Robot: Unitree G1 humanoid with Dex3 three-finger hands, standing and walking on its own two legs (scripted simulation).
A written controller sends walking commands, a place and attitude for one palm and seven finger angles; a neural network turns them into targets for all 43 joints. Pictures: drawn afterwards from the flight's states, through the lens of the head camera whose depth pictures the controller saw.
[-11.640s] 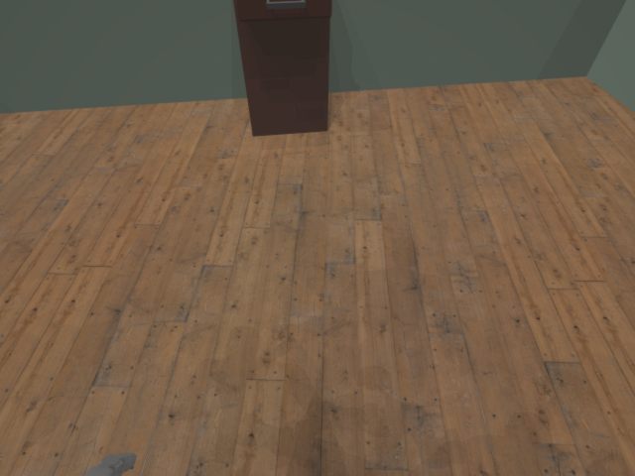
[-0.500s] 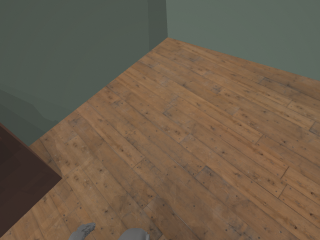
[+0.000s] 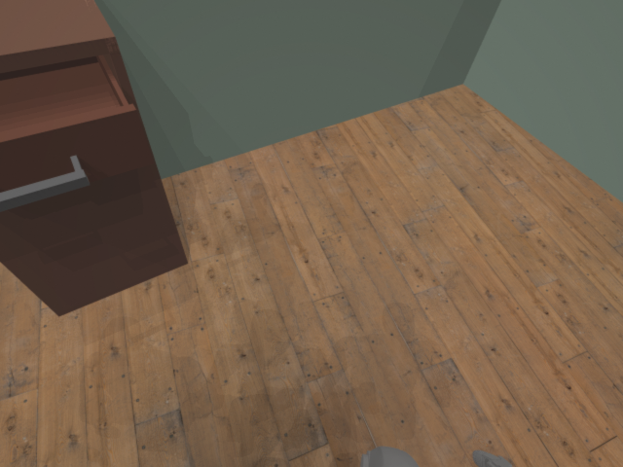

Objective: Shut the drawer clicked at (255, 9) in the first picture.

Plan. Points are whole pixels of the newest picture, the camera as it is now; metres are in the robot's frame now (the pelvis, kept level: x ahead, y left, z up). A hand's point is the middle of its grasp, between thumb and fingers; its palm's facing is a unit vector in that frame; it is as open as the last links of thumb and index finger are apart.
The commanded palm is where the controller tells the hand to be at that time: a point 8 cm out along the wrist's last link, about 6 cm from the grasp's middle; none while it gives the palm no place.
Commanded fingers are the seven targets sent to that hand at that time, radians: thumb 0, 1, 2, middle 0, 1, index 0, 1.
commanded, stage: turn to face it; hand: left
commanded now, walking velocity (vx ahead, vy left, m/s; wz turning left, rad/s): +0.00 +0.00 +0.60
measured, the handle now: (33, 183) +0.50 +0.51 -0.03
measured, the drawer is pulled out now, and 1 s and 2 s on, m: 0.19 0.19 0.19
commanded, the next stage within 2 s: take the last steps up to it in 0.80 s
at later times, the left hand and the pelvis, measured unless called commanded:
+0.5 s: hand out of the picture +0.09 +0.17 -0.13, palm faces +0.25 -0.92 -0.31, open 7.4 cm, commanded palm none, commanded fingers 0.00 0.90 0.90 -0.20 -0.30 -0.20 -0.30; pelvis -0.01 -0.06 -0.01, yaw +16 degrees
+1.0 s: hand out of the picture -0.18 +0.12 -0.19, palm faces +0.56 -0.79 -0.24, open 7.4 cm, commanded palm none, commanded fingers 0.00 0.90 0.90 -0.20 -0.30 -0.20 -0.30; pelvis -0.06 -0.05 -0.01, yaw +30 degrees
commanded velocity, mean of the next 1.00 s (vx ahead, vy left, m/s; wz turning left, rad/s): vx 0.04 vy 0.00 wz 0.41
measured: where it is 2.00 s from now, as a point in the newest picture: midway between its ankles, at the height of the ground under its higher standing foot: outside the picture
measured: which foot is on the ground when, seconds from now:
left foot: down 0.00-0.46, up 0.48-0.94, down 0.96-1.00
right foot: up 0.00-0.44, down 0.46-0.96, up 0.98-1.00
